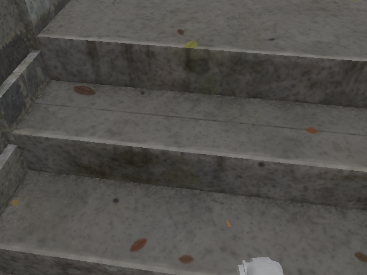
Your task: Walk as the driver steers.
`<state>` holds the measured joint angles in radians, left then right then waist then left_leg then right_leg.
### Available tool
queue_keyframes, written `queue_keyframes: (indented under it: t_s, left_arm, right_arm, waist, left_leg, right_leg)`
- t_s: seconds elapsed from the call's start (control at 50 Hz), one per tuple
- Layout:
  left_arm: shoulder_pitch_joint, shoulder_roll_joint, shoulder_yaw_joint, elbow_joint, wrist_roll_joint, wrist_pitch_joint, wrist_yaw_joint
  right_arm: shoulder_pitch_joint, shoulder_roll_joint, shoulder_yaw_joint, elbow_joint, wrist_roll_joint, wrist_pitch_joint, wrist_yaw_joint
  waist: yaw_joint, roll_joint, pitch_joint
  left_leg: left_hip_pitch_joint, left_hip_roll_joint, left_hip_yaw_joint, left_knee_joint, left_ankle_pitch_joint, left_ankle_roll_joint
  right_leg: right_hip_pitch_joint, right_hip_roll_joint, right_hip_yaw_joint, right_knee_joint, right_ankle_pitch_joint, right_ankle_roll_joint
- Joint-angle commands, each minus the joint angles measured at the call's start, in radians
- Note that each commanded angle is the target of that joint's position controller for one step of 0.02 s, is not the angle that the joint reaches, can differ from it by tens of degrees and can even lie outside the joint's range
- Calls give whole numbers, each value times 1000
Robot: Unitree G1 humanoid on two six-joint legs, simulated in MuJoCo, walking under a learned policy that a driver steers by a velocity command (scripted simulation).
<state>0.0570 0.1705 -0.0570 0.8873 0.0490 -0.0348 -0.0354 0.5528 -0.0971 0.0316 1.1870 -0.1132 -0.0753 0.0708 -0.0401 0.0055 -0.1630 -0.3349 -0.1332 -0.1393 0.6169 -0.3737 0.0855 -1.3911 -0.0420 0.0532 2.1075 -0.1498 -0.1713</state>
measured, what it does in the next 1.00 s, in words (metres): climbs, turning right: right foot 0.17 m higher, then left foot 0.17 m higher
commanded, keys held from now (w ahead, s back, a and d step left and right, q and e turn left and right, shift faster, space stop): w+q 0.02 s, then w+e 0.98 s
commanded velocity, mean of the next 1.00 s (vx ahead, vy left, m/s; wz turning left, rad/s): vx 0.50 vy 0.00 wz -0.30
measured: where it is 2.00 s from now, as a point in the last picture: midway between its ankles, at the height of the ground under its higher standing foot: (277, 48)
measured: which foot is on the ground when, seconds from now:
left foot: down 0.00-0.16, up 0.18-0.68, down 0.70-1.00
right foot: up 0.00-0.12, down 0.14-0.72, up 0.74-1.00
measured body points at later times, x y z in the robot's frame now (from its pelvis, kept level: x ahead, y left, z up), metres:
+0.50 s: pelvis +0.26 -0.06 +0.17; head +0.24 -0.07 +0.62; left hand +0.13 +0.12 +0.02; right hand +0.44 -0.26 +0.06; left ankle +0.35 +0.09 -0.23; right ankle +0.20 -0.13 -0.55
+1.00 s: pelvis +0.53 -0.05 +0.34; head +0.51 -0.05 +0.79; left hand +0.76 +0.11 +0.23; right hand +0.42 -0.24 +0.18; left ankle +0.54 +0.05 -0.38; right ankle +0.53 -0.19 -0.10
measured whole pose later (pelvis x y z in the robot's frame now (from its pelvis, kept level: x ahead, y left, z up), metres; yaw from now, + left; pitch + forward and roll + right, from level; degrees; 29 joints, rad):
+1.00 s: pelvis +0.53 -0.05 +0.34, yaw -21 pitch +5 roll +4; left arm 0.09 0.21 0.02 0.94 0.01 -0.05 -0.10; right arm 0.39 -0.16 -0.01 1.14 -0.10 -0.05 0.03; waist -0.02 -0.04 -0.15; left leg -0.30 0.02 0.28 0.55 -0.33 0.04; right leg -1.26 -0.04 0.11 2.06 -0.16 -0.27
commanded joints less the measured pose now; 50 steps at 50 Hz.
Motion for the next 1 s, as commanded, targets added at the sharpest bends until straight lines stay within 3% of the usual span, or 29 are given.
queue_keyframes:
  t_s: [0.02,0.06,0.14,0.16,0.18,0.2,0.22,0.24,0.26,0.32,0.34,0.4,0.42,0.48,0.54,0.6,0.62,0.66,0.68,0.7,0.72,0.74,0.76,0.78,0.82,0.86,0.94,0.96,1.0]
  left_arm:
    - [-245,53,-2,-156,-1,2,31]
    - [-323,-2,-20,-206,11,35,-7]
    - [-99,134,34,-154,-24,31,-42]
    - [123,173,55,-66,-15,18,-42]
    - [426,170,97,-20,-30,-4,45]
    - [428,218,114,54,-62,9,86]
    - [464,212,73,56,40,-7,35]
    - [383,183,86,72,46,-14,15]
    - [301,101,75,104,30,-6,0]
    - [118,-52,41,153,-5,-22,0]
    - [171,-53,36,191,22,-29,-13]
    - [175,26,55,158,43,-55,-36]
    - [319,20,50,206,48,-59,-31]
    - [593,-37,21,321,78,-51,-18]
    - [643,-37,8,332,90,-66,-38]
    - [606,-24,-1,291,17,-77,-71]
    - [486,-7,3,244,-6,-85,-82]
    - [495,121,35,223,-24,-114,-86]
    - [466,175,66,210,-48,-118,-76]
    - [445,206,96,209,-39,-115,-79]
    - [526,83,84,215,22,-116,-77]
    - [510,-29,58,189,43,-105,-93]
    - [400,16,94,249,-19,-79,-105]
    - [351,22,104,226,-36,-73,-107]
    - [256,15,110,184,-21,-61,-66]
    - [212,-79,86,133,-24,-32,-51]
    - [103,-97,49,53,-41,-11,-77]
    - [82,-70,50,59,-45,-8,-87]
    - [-65,-51,32,-24,-49,-16,-65]
  right_arm:
    - [8,-103,-4,-52,7,-40,5]
    - [-126,-163,-12,-156,84,-37,40]
    - [-94,-337,-86,-130,100,-67,56]
    - [-23,-247,-86,-111,47,-68,60]
    - [-36,-154,-82,-167,150,-63,-43]
    - [-149,-116,-79,-215,103,-62,-51]
    - [-281,-117,-89,-168,79,-19,28]
    - [-326,-115,-90,-209,104,-10,42]
    - [-330,-107,-79,-212,90,-4,42]
    - [-298,-92,-41,-232,55,14,11]
    - [-322,-100,-32,-259,63,22,-2]
    - [-411,-122,-13,-297,85,16,4]
    - [-423,-99,-3,-288,83,14,14]
    - [-645,-71,30,-388,63,13,-9]
    - [-810,-74,41,-477,64,35,-36]
    - [-1042,-46,45,-568,38,100,-37]
    - [-919,-1,54,-553,33,112,-16]
    - [-886,-87,19,-565,65,112,11]
    - [-779,-132,-1,-548,74,105,-3]
    - [-662,-169,-24,-527,76,95,-24]
    - [-386,-174,-35,-440,74,87,-36]
    - [-179,-223,-45,-374,62,83,-54]
    - [-129,-247,-54,-349,27,74,-60]
    - [-218,-276,-65,-315,51,43,-62]
    - [-324,-59,-21,-245,84,28,-37]
    - [-409,56,5,-207,88,18,-38]
    - [-445,19,-23,-189,25,-11,-41]
    - [-369,-3,-24,-158,10,-8,-37]
    - [-245,7,-5,-81,-15,-1,-29]
  waist:
    - [0,58,84]
    - [34,113,156]
    - [111,206,0]
    - [100,45,-210]
    - [242,-138,-257]
    - [239,-393,-142]
    - [264,-350,110]
    - [174,-228,171]
    - [115,-2,142]
    - [-27,27,99]
    - [-31,52,84]
    - [-49,3,69]
    - [-4,-97,69]
    - [91,-79,113]
    - [137,-83,123]
    - [155,-126,178]
    - [66,-194,176]
    - [-4,-231,43]
    - [-44,-236,20]
    - [-82,-234,-61]
    - [-91,-4,-360]
    - [-154,240,-415]
    - [-217,278,-160]
    - [-140,185,37]
    - [-24,-47,27]
    - [62,-45,52]
    - [107,-28,101]
    - [75,80,118]
    - [55,0,141]
  left_leg:
    - [-47,208,-265,-281,73,164]
    - [-441,270,-218,-507,254,219]
    - [259,358,-100,-221,1646,204]
    - [169,260,-47,74,1627,132]
    - [-94,172,37,391,1235,47]
    - [-332,42,108,757,358,25]
    - [-707,-39,-252,1110,439,76]
    - [-792,-7,-245,1220,512,125]
    - [-798,13,-212,1294,532,157]
    - [-930,71,-183,1365,456,179]
    - [-959,82,-143,1352,490,170]
    - [-826,161,74,1299,504,115]
    - [-924,148,115,1553,403,100]
    - [-1288,180,83,1633,262,155]
    - [-1212,236,155,1279,309,103]
    - [-976,246,260,962,111,43]
    - [-677,217,320,893,98,53]
    - [-380,84,372,747,97,12]
    - [-373,49,342,538,30,12]
    - [-223,48,290,427,37,35]
    - [267,198,-3,403,379,173]
    - [521,425,-526,14,49,321]
    - [243,498,-827,-215,-487,295]
    - [54,486,-748,-245,-579,250]
    - [-42,504,-435,-192,-196,237]
    - [-99,447,-165,-203,45,150]
    - [-147,339,240,-342,151,92]
    - [-93,375,212,-395,173,129]
    - [79,409,205,-405,103,120]
  right_leg:
    - [37,-77,-47,-289,14,67]
    - [588,-30,-217,-552,-263,128]
    - [634,123,-230,-978,-266,74]
    - [967,63,8,-1006,83,-42]
    - [1278,-112,439,-1269,-628,-102]
    - [1216,-187,920,-1728,-923,-186]
    - [1115,-134,1027,-1766,-1030,-126]
    - [1044,-139,855,-1703,-807,-87]
    - [985,-132,737,-1668,-604,-88]
    - [947,-59,434,-1646,-328,-18]
    - [964,-54,349,-1655,-192,15]
    - [788,26,134,-1715,-10,58]
    - [874,7,184,-1728,13,11]
    - [1184,-62,317,-1696,-99,-48]
    - [1170,-69,339,-1789,-110,-85]
    - [1030,-173,368,-2009,95,-141]
    - [894,-168,248,-1999,406,-135]
    - [1005,-187,220,-1898,1323,-142]
    - [1214,-198,207,-1808,1503,-106]
    - [1270,-179,171,-1661,1645,-69]
    - [1072,-118,180,-1325,1402,-7]
    - [679,58,198,-1037,508,15]
    - [466,109,279,-477,176,32]
    - [353,77,227,-252,260,20]
    - [318,60,187,-65,218,-64]
    - [308,25,198,-85,155,-104]
    - [232,-18,52,-174,61,-110]
    - [156,-5,15,89,-31,-112]
    - [-89,-7,71,104,-68,-167]
Keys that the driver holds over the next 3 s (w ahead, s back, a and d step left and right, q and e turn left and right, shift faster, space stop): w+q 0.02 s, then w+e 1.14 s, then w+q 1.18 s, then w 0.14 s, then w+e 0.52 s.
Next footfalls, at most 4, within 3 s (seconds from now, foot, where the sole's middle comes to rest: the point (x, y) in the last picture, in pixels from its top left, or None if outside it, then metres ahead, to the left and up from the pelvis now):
0.14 right None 0.24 -0.13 -0.59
0.70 left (170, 228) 0.58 0.05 -0.42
1.24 right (284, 139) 0.76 -0.30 -0.25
1.78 left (240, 31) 1.10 -0.20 -0.08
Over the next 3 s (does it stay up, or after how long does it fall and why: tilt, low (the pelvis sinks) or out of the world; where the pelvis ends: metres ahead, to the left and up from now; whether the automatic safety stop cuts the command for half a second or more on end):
stays up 1.51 -0.28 0.70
